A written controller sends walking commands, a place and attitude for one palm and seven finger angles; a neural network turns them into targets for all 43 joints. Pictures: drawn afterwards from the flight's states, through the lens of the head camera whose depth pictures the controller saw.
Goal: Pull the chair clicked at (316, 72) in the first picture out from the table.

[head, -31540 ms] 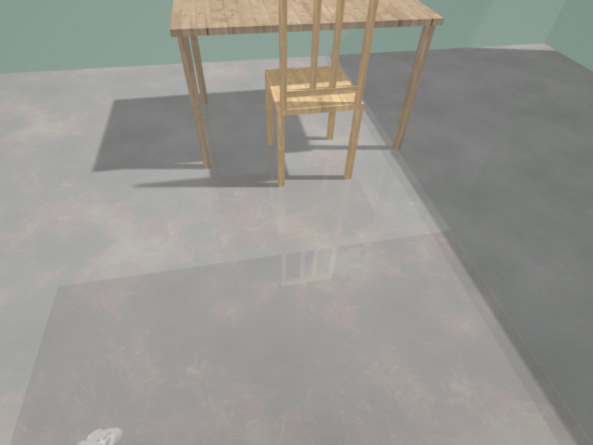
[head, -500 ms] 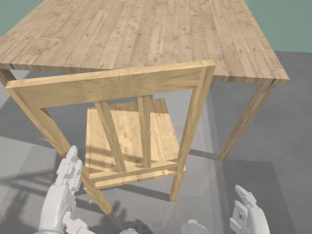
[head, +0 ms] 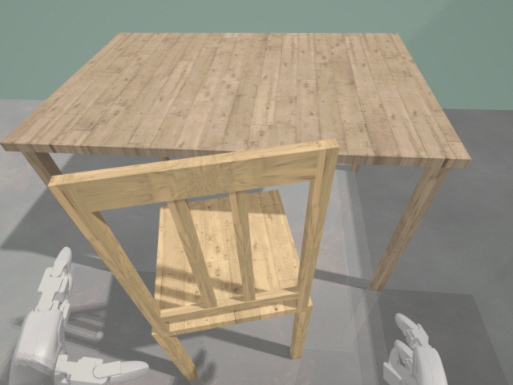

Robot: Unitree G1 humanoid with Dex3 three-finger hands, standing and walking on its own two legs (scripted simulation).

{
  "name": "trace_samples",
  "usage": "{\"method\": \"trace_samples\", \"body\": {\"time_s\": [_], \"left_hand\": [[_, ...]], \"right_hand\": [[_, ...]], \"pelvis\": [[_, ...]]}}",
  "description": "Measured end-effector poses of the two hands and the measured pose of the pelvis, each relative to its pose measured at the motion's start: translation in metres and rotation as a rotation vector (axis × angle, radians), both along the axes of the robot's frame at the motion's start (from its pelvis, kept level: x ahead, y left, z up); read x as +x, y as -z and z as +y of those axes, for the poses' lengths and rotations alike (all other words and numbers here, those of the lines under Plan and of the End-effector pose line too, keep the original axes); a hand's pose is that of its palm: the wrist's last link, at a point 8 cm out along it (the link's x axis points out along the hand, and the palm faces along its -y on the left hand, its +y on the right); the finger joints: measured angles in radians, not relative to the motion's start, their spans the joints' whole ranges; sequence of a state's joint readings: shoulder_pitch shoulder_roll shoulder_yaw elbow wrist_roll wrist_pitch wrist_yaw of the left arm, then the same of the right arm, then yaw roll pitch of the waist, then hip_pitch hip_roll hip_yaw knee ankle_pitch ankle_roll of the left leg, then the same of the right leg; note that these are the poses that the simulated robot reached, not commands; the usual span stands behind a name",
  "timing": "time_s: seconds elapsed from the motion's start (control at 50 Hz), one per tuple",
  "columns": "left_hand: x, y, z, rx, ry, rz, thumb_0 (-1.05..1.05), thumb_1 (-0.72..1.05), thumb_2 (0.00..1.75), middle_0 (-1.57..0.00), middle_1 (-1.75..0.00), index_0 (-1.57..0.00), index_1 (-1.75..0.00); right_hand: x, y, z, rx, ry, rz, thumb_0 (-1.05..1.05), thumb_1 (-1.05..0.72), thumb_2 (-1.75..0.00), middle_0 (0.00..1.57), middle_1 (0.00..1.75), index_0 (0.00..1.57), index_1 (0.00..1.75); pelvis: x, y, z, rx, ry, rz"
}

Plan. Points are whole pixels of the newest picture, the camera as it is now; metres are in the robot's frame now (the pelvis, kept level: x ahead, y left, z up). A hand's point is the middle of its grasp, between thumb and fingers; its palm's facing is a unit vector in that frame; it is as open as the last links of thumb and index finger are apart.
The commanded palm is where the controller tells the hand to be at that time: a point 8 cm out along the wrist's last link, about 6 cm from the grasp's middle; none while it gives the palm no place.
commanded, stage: draw the hand back to the body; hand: left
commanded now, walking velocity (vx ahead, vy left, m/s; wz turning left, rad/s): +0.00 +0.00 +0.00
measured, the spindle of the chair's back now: (197, 262) +0.34 +0.14 -0.02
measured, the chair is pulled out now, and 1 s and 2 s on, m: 0.12 0.12 0.12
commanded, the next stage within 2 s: step back with the hand held close in 0.86 s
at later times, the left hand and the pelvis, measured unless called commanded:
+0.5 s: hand (27, 258) +0.20 +0.26 +0.20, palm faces +0.47 -0.77 -0.43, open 9.2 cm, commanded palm +0.16 +0.30 +0.21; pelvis +0.02 +0.00 +0.03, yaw -1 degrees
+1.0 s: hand (21, 258) +0.20 +0.26 +0.20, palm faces +0.47 -0.79 -0.40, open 7.4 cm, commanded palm +0.16 +0.30 +0.22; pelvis +0.01 +0.01 +0.04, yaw -2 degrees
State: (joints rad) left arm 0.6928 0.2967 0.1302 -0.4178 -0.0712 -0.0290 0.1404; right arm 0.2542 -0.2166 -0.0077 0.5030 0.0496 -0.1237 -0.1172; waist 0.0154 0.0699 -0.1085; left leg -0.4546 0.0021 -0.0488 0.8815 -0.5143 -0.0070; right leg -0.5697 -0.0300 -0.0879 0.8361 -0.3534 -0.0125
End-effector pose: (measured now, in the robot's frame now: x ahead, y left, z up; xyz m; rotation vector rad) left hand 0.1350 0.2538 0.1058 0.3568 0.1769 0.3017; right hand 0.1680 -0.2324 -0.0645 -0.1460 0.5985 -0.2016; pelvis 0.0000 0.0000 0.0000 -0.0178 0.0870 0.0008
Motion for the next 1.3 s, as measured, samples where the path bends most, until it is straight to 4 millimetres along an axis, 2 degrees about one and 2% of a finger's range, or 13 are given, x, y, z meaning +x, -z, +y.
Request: {"method": "trace_samples", "body": {"time_s": [0.2, 0.38, 0.54, 0.58, 0.74, 0.9, 1.0, 1.14, 1.22, 1.3], "left_hand": [[0.012, -0.054, 0.017, 0.116, -0.065, -0.149, -0.01, 0.09, 0.51, -0.10, -0.13, -0.09, -0.13], [0.022, -0.087, 0.026, 0.166, -0.079, -0.243, 0.00, 0.41, 0.67, -0.15, -0.20, -0.14, -0.20], [0.026, -0.119, 0.040, 0.223, -0.107, -0.355, 0.00, 0.69, 0.80, -0.19, -0.25, -0.18, -0.26], [0.028, -0.119, 0.042, 0.216, -0.113, -0.362, 0.01, 0.75, 0.83, -0.19, -0.27, -0.19, -0.27], [0.029, -0.099, 0.037, 0.153, -0.085, -0.284, 0.01, 0.86, 0.89, -0.21, -0.29, -0.20, -0.30], [0.025, -0.115, 0.041, 0.195, -0.083, -0.341, 0.01, 0.89, 0.90, -0.22, -0.30, -0.21, -0.30], [0.025, -0.112, 0.044, 0.179, -0.095, -0.338, 0.01, 0.89, 0.90, -0.21, -0.30, -0.21, -0.30], [0.041, -0.135, 0.050, 0.256, -0.042, -0.428, 0.01, 0.89, 0.90, -0.21, -0.30, -0.21, -0.30], [0.047, -0.121, 0.045, 0.250, 0.014, -0.346, 0.01, 0.89, 0.90, -0.21, -0.30, -0.21, -0.30], [0.042, -0.103, 0.039, 0.239, 0.061, -0.247, 0.01, 0.89, 0.90, -0.21, -0.30, -0.21, -0.30]], "right_hand": [[0.016, -0.014, 0.004, 0.002, -0.034, -0.012, 0.02, -0.90, -0.90, 0.20, 0.30, 0.20, 0.30], [0.027, -0.023, 0.008, 0.014, -0.064, -0.018, 0.02, -0.90, -0.90, 0.20, 0.30, 0.20, 0.30], [0.029, -0.026, 0.006, 0.007, -0.076, -0.003, 0.02, -0.90, -0.90, 0.20, 0.30, 0.20, 0.30], [0.028, -0.026, 0.006, 0.009, -0.073, 0.003, 0.02, -0.90, -0.90, 0.20, 0.30, 0.20, 0.30], [0.018, -0.026, 0.004, 0.001, -0.062, 0.029, 0.02, -0.90, -0.90, 0.20, 0.30, 0.20, 0.30], [0.015, -0.027, 0.008, 0.005, -0.066, 0.023, 0.02, -0.90, -0.90, 0.20, 0.30, 0.20, 0.30], [0.016, -0.027, 0.012, 0.016, -0.071, 0.017, 0.02, -0.90, -0.90, 0.20, 0.30, 0.20, 0.30], [0.007, -0.031, 0.010, -0.003, -0.069, 0.045, 0.02, -0.90, -0.90, 0.20, 0.30, 0.20, 0.30], [-0.005, -0.029, 0.004, 0.004, -0.013, 0.063, 0.02, -0.90, -0.90, 0.20, 0.30, 0.20, 0.30], [-0.022, -0.025, -0.002, 0.001, 0.040, 0.105, 0.02, -0.90, -0.90, 0.20, 0.30, 0.20, 0.30]], "pelvis": [[0.014, -0.018, -0.001, 0.004, 0.000, -0.084], [0.020, -0.029, -0.003, 0.006, 0.010, -0.119], [0.020, -0.034, -0.002, 0.003, 0.016, -0.140], [0.019, -0.035, -0.002, 0.003, 0.019, -0.141], [0.017, -0.038, 0.002, 0.005, 0.027, -0.145], [0.016, -0.039, 0.004, 0.004, 0.027, -0.158], [0.013, -0.039, 0.005, 0.005, 0.029, -0.159], [0.005, -0.041, 0.008, 0.004, 0.055, -0.130], [0.001, -0.041, 0.014, 0.007, 0.066, -0.107], [-0.004, -0.040, 0.017, 0.012, 0.070, -0.095]]}}
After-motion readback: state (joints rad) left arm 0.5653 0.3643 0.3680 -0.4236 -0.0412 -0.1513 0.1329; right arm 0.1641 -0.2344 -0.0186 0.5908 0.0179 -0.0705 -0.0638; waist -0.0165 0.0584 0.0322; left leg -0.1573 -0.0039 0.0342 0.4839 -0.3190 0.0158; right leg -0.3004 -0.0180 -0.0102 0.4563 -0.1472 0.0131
